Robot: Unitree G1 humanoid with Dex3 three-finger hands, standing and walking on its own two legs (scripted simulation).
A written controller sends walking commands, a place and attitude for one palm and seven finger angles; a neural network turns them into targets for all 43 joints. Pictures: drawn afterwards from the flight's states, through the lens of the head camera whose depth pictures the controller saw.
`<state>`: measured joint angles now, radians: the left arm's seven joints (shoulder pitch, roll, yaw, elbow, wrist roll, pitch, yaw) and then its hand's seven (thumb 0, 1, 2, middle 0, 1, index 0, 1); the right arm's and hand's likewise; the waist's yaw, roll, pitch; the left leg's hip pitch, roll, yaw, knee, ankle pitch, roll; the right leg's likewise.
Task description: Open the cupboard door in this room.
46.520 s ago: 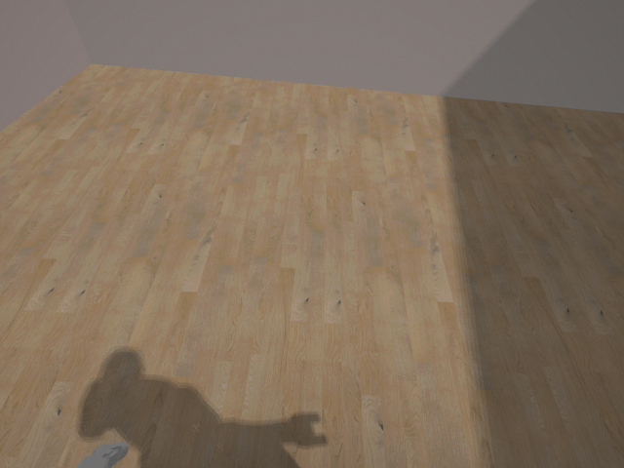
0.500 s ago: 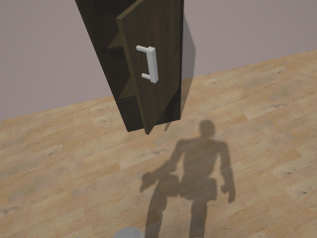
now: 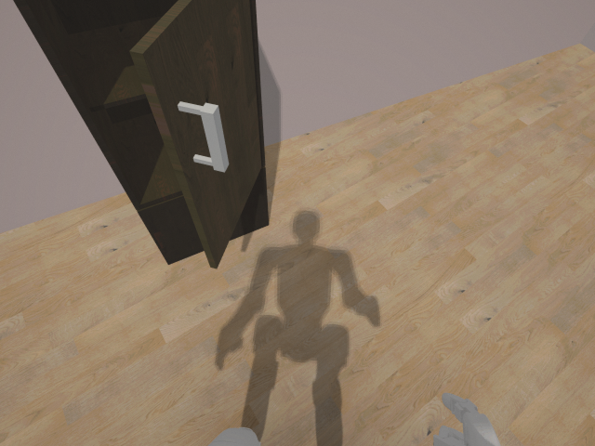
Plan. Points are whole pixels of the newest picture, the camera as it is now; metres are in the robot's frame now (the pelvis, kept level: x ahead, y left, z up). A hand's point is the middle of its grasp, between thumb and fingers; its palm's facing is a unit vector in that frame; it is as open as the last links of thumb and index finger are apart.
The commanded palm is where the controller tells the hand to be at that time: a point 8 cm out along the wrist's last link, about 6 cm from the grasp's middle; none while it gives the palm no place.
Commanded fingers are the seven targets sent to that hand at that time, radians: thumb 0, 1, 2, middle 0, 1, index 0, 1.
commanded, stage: walk to a spot facing it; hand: left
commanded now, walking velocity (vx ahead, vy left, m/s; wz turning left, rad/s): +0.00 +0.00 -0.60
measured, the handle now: (204, 137) +0.55 +0.22 +0.04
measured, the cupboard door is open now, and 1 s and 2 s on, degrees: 48 48 48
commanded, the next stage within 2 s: none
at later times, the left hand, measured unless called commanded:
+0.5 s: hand (228, 375) +0.22 +0.13 -0.15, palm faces -0.37 -0.88 -0.29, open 7.4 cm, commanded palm none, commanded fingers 0.00 0.90 0.90 -0.20 -0.30 -0.20 -0.30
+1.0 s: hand (240, 344) +0.27 +0.13 -0.18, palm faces -0.54 -0.82 -0.18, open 7.4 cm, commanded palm none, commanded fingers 0.00 0.90 0.90 -0.20 -0.30 -0.20 -0.30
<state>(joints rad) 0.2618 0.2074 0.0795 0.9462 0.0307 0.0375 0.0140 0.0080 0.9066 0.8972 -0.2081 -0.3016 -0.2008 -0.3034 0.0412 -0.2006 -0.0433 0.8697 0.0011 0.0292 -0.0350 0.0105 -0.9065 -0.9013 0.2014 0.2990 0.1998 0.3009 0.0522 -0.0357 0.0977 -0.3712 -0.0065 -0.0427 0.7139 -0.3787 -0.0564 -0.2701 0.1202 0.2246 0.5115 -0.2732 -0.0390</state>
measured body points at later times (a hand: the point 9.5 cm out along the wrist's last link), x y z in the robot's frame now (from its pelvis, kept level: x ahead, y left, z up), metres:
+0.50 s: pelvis +0.02 -0.01 -0.01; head +0.07 -0.06 +0.43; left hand +0.24 +0.18 -0.13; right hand -0.07 -0.27 -0.17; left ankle +0.00 +0.14 -0.69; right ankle -0.01 -0.11 -0.74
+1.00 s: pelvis +0.16 -0.04 +0.00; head +0.21 -0.04 +0.44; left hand +0.30 +0.17 -0.17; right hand +0.09 -0.29 -0.12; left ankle +0.20 +0.06 -0.74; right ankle +0.01 -0.09 -0.66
